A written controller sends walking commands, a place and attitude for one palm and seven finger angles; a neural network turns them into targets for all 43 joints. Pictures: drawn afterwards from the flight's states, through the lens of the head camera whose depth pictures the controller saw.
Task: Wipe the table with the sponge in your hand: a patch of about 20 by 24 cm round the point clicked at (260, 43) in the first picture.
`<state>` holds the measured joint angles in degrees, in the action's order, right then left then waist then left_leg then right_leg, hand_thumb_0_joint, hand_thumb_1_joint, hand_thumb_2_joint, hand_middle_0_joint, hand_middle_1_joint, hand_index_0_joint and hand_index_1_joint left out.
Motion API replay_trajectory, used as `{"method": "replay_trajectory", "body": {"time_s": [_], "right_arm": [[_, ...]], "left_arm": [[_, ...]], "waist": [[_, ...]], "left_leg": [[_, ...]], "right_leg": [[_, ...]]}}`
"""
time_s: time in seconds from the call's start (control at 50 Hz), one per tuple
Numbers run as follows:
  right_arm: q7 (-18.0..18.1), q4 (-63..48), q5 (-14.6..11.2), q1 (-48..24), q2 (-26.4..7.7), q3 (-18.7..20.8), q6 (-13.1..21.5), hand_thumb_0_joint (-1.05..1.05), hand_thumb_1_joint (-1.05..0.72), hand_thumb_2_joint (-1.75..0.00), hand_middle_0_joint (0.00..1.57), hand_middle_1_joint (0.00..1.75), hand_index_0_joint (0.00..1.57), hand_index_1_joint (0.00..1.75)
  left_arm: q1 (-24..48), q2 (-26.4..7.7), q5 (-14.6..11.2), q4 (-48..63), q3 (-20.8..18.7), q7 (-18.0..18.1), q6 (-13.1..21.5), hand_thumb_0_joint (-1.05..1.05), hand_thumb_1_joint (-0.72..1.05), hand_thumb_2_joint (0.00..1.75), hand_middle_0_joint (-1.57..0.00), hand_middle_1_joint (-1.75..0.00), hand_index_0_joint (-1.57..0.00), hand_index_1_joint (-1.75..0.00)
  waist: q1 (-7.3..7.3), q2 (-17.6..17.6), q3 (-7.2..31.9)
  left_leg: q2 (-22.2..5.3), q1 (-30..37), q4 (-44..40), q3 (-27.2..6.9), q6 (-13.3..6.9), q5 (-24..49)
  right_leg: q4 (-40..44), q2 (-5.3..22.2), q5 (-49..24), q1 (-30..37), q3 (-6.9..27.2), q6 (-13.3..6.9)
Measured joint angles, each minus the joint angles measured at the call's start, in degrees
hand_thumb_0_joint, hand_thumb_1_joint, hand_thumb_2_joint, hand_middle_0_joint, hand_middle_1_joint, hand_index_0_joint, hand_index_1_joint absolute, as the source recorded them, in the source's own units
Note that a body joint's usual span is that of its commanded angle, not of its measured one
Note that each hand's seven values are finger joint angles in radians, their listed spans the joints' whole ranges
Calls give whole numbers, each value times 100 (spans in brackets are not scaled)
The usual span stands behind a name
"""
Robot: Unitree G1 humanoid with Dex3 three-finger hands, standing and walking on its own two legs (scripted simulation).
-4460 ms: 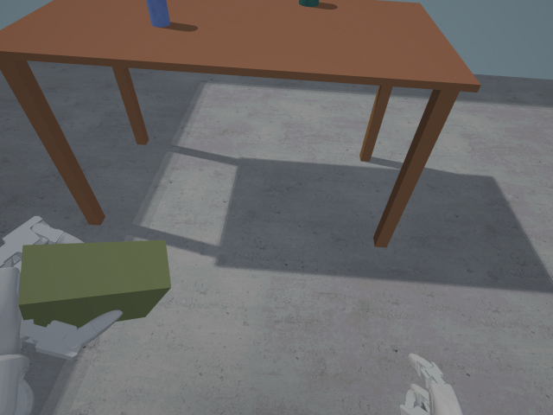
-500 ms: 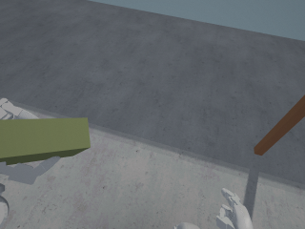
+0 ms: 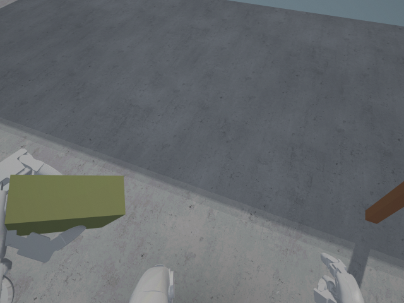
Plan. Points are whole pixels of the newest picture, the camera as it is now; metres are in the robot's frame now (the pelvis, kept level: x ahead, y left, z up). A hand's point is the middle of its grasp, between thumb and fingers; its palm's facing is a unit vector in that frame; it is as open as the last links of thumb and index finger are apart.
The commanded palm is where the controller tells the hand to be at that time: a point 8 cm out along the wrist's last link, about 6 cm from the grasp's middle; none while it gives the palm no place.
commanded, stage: walk to a spot facing it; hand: left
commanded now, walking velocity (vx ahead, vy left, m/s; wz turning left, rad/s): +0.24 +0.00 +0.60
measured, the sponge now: (82, 206) +0.24 +0.18 +0.14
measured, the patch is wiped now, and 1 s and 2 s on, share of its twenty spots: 0.00 0.00 0.00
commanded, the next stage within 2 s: turn to face it in 0.20 s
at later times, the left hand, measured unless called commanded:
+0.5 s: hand (7, 158) +0.28 +0.28 +0.19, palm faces +0.51 -0.73 -0.46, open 9.9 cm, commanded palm +0.23 +0.32 +0.17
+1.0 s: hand (122, 113) +0.37 +0.14 +0.19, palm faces +0.20 -0.79 -0.57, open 9.9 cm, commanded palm +0.32 +0.21 +0.17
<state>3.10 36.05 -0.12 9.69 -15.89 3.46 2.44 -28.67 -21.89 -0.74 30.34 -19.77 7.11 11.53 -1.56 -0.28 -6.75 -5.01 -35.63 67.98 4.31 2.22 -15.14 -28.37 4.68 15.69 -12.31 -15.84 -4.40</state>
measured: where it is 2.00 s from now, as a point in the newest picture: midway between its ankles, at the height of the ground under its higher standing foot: outside the picture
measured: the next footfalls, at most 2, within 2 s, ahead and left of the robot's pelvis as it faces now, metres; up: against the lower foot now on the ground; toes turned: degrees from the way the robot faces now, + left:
left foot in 0.26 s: +0.17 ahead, +0.14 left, +0.00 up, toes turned +16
right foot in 0.68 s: +0.22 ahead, -0.10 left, +0.00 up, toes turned -4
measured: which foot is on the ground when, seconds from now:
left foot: up 0.00-0.24, down 0.26-0.70, up 0.72-1.00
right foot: down 0.00-0.26, up 0.28-0.66, down 0.68-1.00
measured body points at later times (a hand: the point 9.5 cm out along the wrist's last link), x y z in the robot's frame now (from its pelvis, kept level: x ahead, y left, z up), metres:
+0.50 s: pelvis +0.11 +0.02 -0.01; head +0.16 +0.04 +0.44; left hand +0.25 +0.32 +0.22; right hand +0.33 -0.12 -0.09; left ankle +0.13 +0.13 -0.74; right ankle +0.16 -0.12 -0.68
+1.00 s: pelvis +0.13 -0.05 -0.01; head +0.18 -0.08 +0.44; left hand +0.36 +0.18 +0.22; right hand +0.27 -0.35 -0.10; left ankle +0.12 +0.11 -0.66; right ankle +0.18 -0.10 -0.74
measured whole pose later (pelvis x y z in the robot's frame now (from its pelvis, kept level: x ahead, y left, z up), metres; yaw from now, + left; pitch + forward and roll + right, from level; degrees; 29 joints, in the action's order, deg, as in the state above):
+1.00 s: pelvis +0.13 -0.05 -0.01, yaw -7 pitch +1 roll +2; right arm 1.6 32.5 -0.3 7.6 -16.0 3.9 0.3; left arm -32.6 -27.4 -3.5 36.0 -25.9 7.6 14.0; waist -2.1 -0.7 -5.6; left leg -2.4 -29.2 64.8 0.3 5.8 -23.4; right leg -28.0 -5.4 9.0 -20.2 0.3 -6.9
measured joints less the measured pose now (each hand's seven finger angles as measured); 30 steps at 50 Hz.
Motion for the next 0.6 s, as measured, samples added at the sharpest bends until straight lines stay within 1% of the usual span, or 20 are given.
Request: {"method": "replay_trajectory", "body": {"time_s": [0.06,0.1,0.18,0.22,0.24,0.26,0.28,0.3,0.32,0.34,0.36,0.38,0.42,0.46,0.52,0.56,0.6], "right_arm": [[18,-182,13,112,-50,83,-4,1,-91,-90,20,30,19,29],[26,-292,6,189,-42,114,-21,1,-91,-90,20,30,19,29],[31,-402,-10,321,79,85,-59,1,-91,-90,20,30,19,29],[36,-432,-7,358,173,21,-76,1,-91,-90,20,30,19,29],[43,-464,-3,364,209,-19,-80,1,-91,-90,20,30,19,29],[52,-512,3,348,216,-56,-70,1,-91,-90,20,30,19,29],[74,-486,13,252,304,-66,-48,1,-91,-90,20,30,19,29],[77,-442,11,144,412,-90,-21,1,-91,-90,20,30,19,29],[49,-385,2,46,521,-148,11,1,-91,-90,20,30,19,29],[11,-335,-13,-34,625,-229,28,1,-91,-90,20,30,19,29],[-29,-298,-37,-100,727,-317,38,1,-91,-90,20,30,19,29],[-69,-278,-57,-154,823,-399,55,1,-91,-90,20,30,19,29],[-143,-279,-72,-217,987,-531,126,1,-91,-90,20,30,20,29],[-202,-311,-58,-212,1085,-613,220,1,-90,-90,21,30,20,30],[-232,-338,-29,-137,1083,-665,339,1,-90,-90,21,30,20,30],[-211,-326,-27,-95,1019,-667,381,1,-90,-90,21,30,20,30],[-176,-314,-26,-86,938,-648,391,1,-90,-90,21,30,20,30]], "left_arm": [[-157,-228,-49,372,-235,88,121,0,-47,100,-76,-134,-77,-134],[-253,-311,-88,534,-390,150,160,0,-47,100,-76,-134,-77,-134],[-317,-288,-126,603,-521,256,134,0,-47,100,-76,-135,-77,-134],[-292,-223,-126,578,-506,304,75,0,-47,100,-76,-135,-77,-134],[-274,-183,-130,574,-491,330,42,0,-47,100,-76,-135,-77,-135],[-252,-124,-134,569,-468,353,24,0,-47,100,-76,-135,-76,-135],[-119,-99,-140,490,-434,360,17,0,-47,100,-76,-135,-76,-135],[82,-83,-107,363,-367,347,0,0,-47,100,-76,-135,-76,-135],[293,-90,-51,227,-299,305,-22,0,-47,100,-76,-135,-76,-135],[475,-117,-5,125,-242,251,-59,0,-47,100,-76,-135,-76,-135],[595,-163,23,93,-211,210,-105,0,-47,100,-76,-135,-76,-135],[637,-214,28,139,-214,185,-138,0,-47,100,-76,-135,-76,-135],[511,-283,-9,403,-295,162,-121,0,-47,100,-76,-135,-76,-135],[247,-298,-63,720,-392,144,-28,0,-47,100,-76,-135,-76,-135],[-29,-215,-99,915,-413,119,127,0,-47,100,-76,-135,-76,-135],[-28,-115,-106,739,-372,104,170,0,-47,100,-76,-135,-76,-135],[105,-18,-103,361,-340,94,131,0,-47,100,-76,-135,-76,-135]], "waist": [[-3,-117,-17],[11,-154,0],[107,-218,80],[166,-300,132],[191,-335,166],[214,-294,204],[173,-322,165],[130,-315,86],[101,-297,16],[86,-283,-20],[87,-276,-34],[100,-274,-38],[162,-268,-26],[263,-220,14],[451,-31,123],[573,127,217],[672,261,297]], "left_leg": [[-96,167,-1100,215,-13,-56],[-110,335,-1722,369,-24,-117],[-11,753,-2588,687,-64,-237],[135,1076,-3035,859,-105,-191],[235,1296,-3324,940,-144,-68],[294,1509,-3579,912,-269,177],[351,1468,-3402,869,-428,226],[371,1411,-3146,780,-529,124],[380,1402,-3009,671,-575,23],[384,1414,-2980,563,-580,-28],[378,1439,-3022,469,-559,-31],[359,1474,-3104,398,-511,5],[300,1568,-3321,327,-449,93],[214,1691,-3558,304,-397,167],[60,1902,-3853,304,-293,231],[-46,2034,-3968,339,-215,230],[-154,2129,-3961,417,-122,170]], "right_leg": [[107,45,81,134,-102,31],[78,90,196,195,-164,75],[-142,230,522,300,-281,215],[-473,381,794,290,-301,318],[-811,490,976,212,-284,374],[-1361,578,1131,30,-239,435],[-2117,626,1287,-232,6,544],[-2920,518,1561,-512,358,610],[-3622,363,1704,-788,661,635],[-4149,237,1701,-1057,869,658],[-4470,153,1618,-1303,1012,674],[-4596,105,1482,-1519,1111,687],[-4399,86,1119,-1830,1224,703],[-3810,86,737,-1932,1240,716],[-2737,21,379,-1746,1152,737],[-2131,-74,314,-1512,1075,759],[-1644,-182,339,-1251,986,783]]}}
